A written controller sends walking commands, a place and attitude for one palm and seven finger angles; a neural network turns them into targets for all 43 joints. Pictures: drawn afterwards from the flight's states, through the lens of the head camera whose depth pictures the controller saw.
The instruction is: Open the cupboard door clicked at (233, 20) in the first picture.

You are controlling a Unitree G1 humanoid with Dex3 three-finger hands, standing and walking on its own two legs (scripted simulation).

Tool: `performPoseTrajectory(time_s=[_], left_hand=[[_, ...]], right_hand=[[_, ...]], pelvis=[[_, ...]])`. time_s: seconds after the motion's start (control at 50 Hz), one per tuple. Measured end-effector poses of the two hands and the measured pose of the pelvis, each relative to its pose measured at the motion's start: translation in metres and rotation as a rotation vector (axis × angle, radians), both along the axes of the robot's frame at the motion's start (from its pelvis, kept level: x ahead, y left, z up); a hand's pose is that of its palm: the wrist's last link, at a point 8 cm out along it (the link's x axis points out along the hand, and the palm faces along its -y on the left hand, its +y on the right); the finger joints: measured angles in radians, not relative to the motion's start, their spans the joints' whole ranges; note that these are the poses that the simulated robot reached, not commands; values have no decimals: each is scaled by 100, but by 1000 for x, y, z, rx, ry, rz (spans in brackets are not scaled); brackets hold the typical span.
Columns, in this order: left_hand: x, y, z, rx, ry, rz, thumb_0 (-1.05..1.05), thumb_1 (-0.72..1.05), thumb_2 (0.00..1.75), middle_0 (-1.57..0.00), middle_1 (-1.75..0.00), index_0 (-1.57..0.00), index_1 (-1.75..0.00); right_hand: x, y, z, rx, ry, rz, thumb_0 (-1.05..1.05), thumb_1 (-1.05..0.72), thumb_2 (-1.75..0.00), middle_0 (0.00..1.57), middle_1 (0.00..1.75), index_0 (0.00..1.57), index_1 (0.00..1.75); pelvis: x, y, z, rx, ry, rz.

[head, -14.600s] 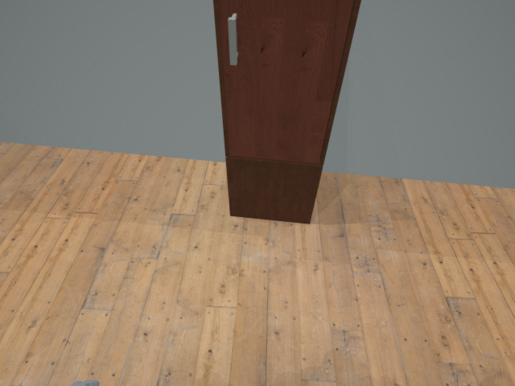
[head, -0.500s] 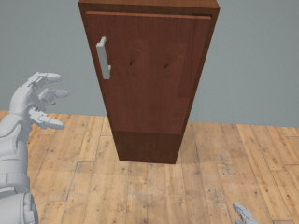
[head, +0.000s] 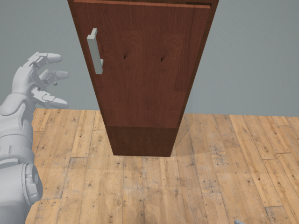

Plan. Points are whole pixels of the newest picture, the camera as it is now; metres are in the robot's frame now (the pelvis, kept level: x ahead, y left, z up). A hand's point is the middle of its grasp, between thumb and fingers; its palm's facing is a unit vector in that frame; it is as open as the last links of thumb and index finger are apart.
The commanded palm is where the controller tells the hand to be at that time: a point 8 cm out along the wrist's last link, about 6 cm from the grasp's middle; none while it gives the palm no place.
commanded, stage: move the hooked fingers beside the handle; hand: left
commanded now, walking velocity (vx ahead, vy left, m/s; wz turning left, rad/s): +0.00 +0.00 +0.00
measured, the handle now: (96, 52) +0.58 +0.16 +0.14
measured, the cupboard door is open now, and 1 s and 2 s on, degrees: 0 0 0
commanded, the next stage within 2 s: slide the fingers in behind the handle in 1.34 s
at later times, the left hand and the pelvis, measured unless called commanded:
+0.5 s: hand (73, 63) +0.51 +0.22 +0.14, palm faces -0.02 -1.00 +0.01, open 14.0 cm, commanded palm +0.51 +0.27 +0.14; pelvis +0.00 +0.00 -0.01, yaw -1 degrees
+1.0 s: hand (70, 62) +0.54 +0.24 +0.13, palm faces -0.02 -1.00 +0.01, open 14.0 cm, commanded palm +0.52 +0.27 +0.13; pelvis +0.02 +0.00 -0.01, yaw -2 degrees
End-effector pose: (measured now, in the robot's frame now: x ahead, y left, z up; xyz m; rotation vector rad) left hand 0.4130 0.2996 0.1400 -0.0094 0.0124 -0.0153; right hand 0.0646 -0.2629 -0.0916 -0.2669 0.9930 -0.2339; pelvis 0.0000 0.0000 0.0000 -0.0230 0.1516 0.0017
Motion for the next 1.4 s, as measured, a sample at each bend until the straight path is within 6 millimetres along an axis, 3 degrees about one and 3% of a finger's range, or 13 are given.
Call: performPoseTrajectory(time_s=[0.16, 0.32, 0.54, 0.7, 0.86, 1.2, 1.3, 1.4], left_hand=[[26, -11, 0, 1, 16, -10, -1, -50, 30, -30, -120, -30, -120], [54, -23, 1, 0, 20, -12, -1, -50, 30, -30, -120, -30, -120], [89, -25, -1, 1, 47, 0, -1, -50, 30, -30, -120, -30, -120], [108, -24, -2, 2, 27, -10, -1, -50, 30, -30, -120, -30, -120], [108, -16, -17, -2, 56, 1, -1, -50, 30, -30, -120, -30, -120], [94, -12, -11, -15, 15, -8, -1, -50, 30, -30, -120, -30, -120], [88, -11, -15, -10, 39, 1, -1, -50, 30, -30, -120, -30, -120], [84, -11, -10, 0, 7, 6, -1, -50, 30, -30, -120, -30, -120]], right_hand=[[-19, -3, -6, -11, 78, -19, 1, -90, -90, 20, 30, 21, 30], [-52, -8, -10, -15, 174, -76, 0, -90, -90, 20, 30, 21, 30], [-99, -11, -8, -27, 326, -153, 0, -90, -90, 20, 30, 21, 30], [-118, -8, -2, -31, 406, -188, 0, -90, -90, 20, 30, 21, 30], [-106, -2, -2, -17, 412, -192, 0, -90, -90, 20, 30, 21, 30], [-39, 4, -11, 5, 272, -108, 0, -90, -90, 20, 30, 21, 30], [-35, 5, -11, 6, 249, -98, 0, -90, -90, 20, 30, 21, 30], [-44, 4, -13, 3, 258, -99, 0, -90, -90, 20, 30, 21, 30]], pelvis=[[-2, 0, -3, -3, 31, 6], [-1, -1, -6, -4, 67, -5], [0, -5, -9, -12, 122, -14], [6, -4, -11, -15, 163, -27], [15, -1, -10, -20, 169, -34], [23, 6, -10, -29, 143, -16], [19, 5, -11, -28, 134, -12], [14, 5, -12, -28, 129, -9]])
